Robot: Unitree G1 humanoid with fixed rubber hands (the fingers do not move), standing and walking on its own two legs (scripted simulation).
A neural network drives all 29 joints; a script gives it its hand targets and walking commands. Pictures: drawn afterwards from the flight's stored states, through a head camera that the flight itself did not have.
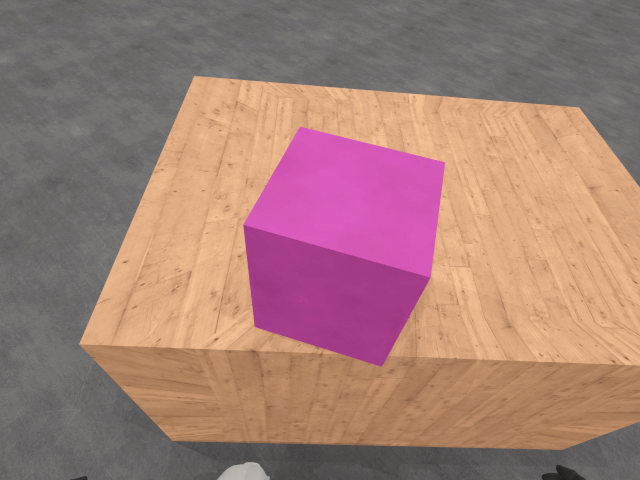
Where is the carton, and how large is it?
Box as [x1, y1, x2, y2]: [243, 127, 444, 366]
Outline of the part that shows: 299,127 243,224 254,324 256,327 381,366 430,277 444,162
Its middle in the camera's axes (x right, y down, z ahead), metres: +0.03 +0.02 +0.57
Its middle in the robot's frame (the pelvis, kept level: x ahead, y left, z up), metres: +0.42 -0.01 +0.02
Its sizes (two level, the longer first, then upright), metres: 0.210 0.200 0.250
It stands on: a pedestal, 0.65 m high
